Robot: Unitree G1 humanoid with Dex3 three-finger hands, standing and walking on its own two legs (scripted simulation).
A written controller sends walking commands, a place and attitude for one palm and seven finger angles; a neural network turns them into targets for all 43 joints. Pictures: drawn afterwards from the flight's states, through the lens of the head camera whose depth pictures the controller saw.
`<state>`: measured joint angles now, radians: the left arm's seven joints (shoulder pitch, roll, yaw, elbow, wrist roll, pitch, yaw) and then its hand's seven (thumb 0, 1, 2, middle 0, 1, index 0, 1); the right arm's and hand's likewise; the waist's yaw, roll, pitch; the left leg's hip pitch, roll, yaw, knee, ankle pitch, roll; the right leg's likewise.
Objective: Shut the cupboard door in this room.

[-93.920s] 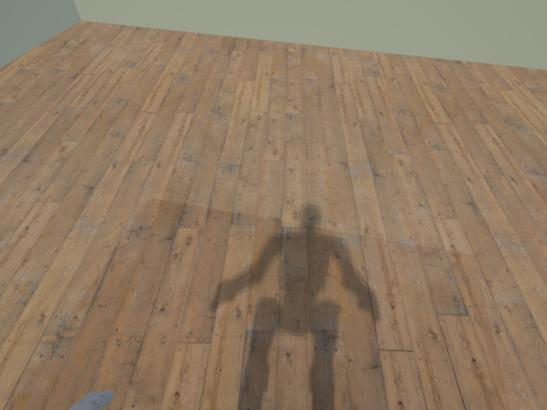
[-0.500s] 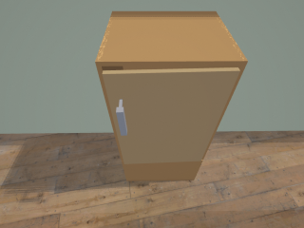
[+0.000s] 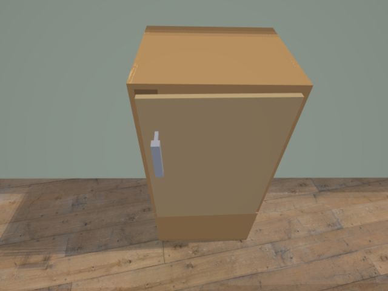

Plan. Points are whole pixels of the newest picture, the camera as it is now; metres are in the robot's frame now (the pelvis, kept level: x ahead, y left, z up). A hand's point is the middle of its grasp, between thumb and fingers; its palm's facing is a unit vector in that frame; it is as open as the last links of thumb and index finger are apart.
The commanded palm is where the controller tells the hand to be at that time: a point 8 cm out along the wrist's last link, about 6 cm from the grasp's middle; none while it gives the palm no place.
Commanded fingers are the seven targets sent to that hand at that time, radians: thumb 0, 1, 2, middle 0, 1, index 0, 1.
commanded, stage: look again from close up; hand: left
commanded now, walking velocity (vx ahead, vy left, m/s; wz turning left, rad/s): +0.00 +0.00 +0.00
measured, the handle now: (158, 154) +0.48 +0.13 -0.02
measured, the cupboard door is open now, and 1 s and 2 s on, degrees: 2 2 2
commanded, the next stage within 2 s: shuffle to correct the standing spot in 0.32 s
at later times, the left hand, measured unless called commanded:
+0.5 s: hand out of the picture -0.04 +0.20 -0.17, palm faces +0.00 -0.98 -0.21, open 7.4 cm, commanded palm none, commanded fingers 0.00 0.90 0.90 -0.20 -0.30 -0.20 -0.30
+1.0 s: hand out of the picture -0.03 +0.13 -0.18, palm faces +0.07 -0.99 -0.12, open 7.4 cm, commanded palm none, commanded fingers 0.00 0.90 0.90 -0.20 -0.30 -0.20 -0.30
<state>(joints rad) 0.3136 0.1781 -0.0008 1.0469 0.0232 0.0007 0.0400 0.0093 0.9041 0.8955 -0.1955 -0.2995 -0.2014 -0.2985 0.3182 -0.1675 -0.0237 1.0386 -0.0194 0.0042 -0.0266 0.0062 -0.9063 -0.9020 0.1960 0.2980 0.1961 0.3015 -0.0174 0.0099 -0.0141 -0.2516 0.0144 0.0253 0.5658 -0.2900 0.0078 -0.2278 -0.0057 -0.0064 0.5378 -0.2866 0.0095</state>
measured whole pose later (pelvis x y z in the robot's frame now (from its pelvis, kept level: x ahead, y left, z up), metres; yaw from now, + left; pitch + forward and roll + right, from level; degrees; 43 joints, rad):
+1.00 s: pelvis +0.01 -0.03 +0.00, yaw +2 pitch +0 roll +0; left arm 0.40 0.13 0.03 1.05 0.04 0.05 0.00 0.01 0.90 0.90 -0.19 -0.30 -0.20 -0.30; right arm 0.34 -0.14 -0.03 1.06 -0.04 0.00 -0.04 0.00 -0.91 -0.90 0.20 0.30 0.20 0.30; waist -0.01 -0.03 -0.02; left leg -0.25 0.05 0.06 0.56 -0.31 -0.01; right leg -0.31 -0.01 -0.07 0.73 -0.41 -0.01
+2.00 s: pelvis +0.00 -0.03 -0.01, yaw +4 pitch -3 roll -1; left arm 0.30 0.19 0.02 0.90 0.03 0.04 0.03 0.01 0.90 0.90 -0.19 -0.30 -0.20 -0.30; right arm 0.26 -0.19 -0.02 0.93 -0.03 0.05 0.00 0.00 -0.91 -0.90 0.20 0.30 0.20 0.30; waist 0.00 0.00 0.01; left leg -0.34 -0.06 0.12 0.52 -0.14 0.14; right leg -0.31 -0.01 -0.04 0.75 -0.42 -0.03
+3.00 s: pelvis -0.11 +0.05 +0.01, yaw +5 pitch -2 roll -1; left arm 0.40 0.15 0.01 1.07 0.03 0.02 0.03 0.01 0.91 0.90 -0.19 -0.30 -0.20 -0.30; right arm 0.31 -0.14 -0.01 1.09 -0.01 0.02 -0.02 0.01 -0.91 -0.90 0.20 0.30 0.20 0.30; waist 0.01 -0.02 0.00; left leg -0.24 -0.11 0.07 0.35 -0.10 0.11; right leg -0.21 -0.03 0.03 0.44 -0.23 0.00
